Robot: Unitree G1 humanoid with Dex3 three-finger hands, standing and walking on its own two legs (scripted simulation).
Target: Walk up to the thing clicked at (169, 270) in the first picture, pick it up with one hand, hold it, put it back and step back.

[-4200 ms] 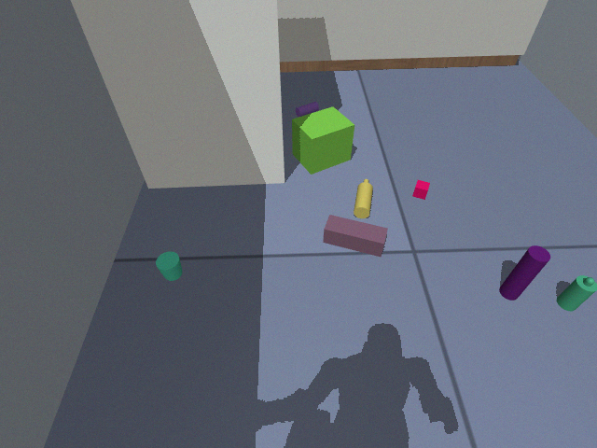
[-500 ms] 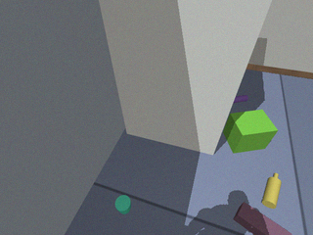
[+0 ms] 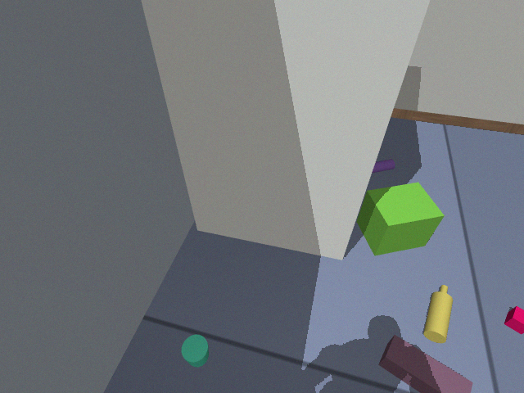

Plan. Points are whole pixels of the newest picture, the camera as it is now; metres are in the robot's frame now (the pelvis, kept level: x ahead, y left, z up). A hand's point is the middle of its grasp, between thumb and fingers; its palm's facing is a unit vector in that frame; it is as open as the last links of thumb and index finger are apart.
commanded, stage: walk up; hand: left
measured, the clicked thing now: (196, 352) +0.43 +0.24 -0.73
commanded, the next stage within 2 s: none
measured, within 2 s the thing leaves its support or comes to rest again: neither
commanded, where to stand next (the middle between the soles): +0.04 +0.00 m, yaw +0 degrees
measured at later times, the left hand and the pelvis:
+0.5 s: hand out of the picture +0.10 +0.26 -0.15, palm faces -0.04 -0.93 -0.36, open 7.4 cm; pelvis +0.01 +0.01 +0.00, yaw -1 degrees
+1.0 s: hand out of the picture +0.16 +0.33 -0.17, palm faces -0.05 -0.93 -0.35, open 7.4 cm; pelvis +0.07 +0.05 +0.00, yaw +0 degrees
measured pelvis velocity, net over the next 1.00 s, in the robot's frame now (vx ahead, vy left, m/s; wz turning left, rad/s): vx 0.07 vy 0.05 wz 0.00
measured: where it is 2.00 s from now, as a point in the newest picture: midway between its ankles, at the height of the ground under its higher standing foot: outside the picture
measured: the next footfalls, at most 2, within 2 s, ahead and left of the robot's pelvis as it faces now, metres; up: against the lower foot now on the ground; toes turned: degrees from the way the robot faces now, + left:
right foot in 1.12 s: +0.20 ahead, -0.05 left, +0.00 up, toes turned +1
left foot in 1.50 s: +0.15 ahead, +0.14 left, +0.00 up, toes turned +0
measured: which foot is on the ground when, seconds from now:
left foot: down 0.00-1.00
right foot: down 0.00-0.72, up 0.74-1.00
